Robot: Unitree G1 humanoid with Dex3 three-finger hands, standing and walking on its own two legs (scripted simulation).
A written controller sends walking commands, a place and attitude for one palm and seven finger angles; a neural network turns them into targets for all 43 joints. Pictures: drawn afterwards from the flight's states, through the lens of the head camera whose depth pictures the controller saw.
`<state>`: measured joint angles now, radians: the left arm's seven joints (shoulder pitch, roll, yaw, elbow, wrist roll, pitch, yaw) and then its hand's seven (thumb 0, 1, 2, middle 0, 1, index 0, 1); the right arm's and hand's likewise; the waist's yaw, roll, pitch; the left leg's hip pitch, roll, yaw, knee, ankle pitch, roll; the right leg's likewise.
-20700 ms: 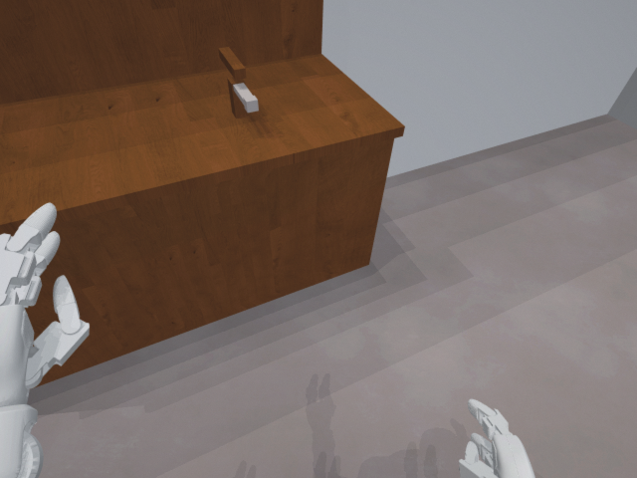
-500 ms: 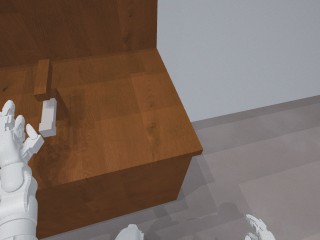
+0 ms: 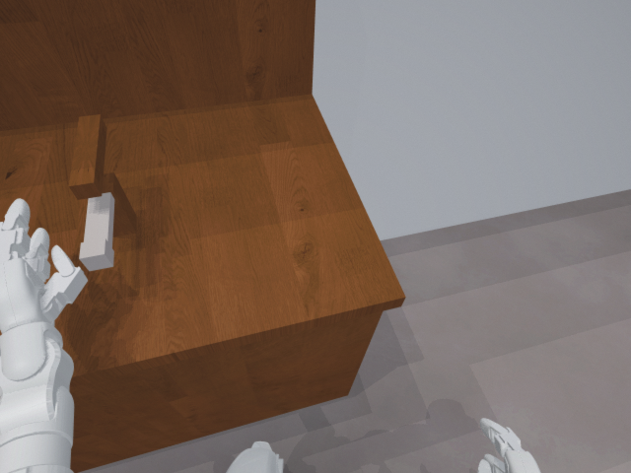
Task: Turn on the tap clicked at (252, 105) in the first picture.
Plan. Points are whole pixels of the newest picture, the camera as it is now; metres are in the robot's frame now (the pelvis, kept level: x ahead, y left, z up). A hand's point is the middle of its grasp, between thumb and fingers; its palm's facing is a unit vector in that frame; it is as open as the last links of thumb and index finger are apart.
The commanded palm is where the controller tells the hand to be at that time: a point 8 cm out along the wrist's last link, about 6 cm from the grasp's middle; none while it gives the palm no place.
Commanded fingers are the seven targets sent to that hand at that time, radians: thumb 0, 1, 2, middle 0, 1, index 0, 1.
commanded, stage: push the lever round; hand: left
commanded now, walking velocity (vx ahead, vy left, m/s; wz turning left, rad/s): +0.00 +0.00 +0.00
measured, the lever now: (97, 254) +0.35 +0.29 +0.07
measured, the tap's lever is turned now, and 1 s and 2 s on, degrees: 0 19 41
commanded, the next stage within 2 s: none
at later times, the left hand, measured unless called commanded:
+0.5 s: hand (104, 274) +0.33 +0.28 +0.06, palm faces +0.52 -0.85 -0.08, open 7.7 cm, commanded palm +0.28 +0.31 +0.07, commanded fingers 0.00 0.90 0.90 -0.15 -0.15 -0.15 -0.15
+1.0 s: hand (129, 268) +0.34 +0.25 +0.07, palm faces +0.58 -0.81 -0.07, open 7.7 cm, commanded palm +0.29 +0.28 +0.07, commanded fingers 0.00 0.90 0.90 -0.15 -0.15 -0.15 -0.15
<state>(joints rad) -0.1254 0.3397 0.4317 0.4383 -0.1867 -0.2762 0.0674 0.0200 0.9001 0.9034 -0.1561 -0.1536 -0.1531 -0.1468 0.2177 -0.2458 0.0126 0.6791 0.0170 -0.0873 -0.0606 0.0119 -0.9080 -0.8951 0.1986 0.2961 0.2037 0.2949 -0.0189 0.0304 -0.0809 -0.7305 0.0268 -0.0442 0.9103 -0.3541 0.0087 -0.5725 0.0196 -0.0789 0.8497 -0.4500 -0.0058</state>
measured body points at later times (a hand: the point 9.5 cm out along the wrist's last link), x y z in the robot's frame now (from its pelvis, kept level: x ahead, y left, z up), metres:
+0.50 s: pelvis +0.00 +0.00 +0.00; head +0.05 +0.01 +0.45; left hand +0.29 +0.32 +0.07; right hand +0.15 -0.25 -0.10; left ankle +0.06 +0.11 -0.69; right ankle -0.02 -0.12 -0.69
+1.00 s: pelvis +0.00 -0.01 +0.00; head +0.04 -0.01 +0.45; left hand +0.30 +0.29 +0.07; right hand +0.15 -0.26 -0.10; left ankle +0.06 +0.11 -0.69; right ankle -0.02 -0.12 -0.69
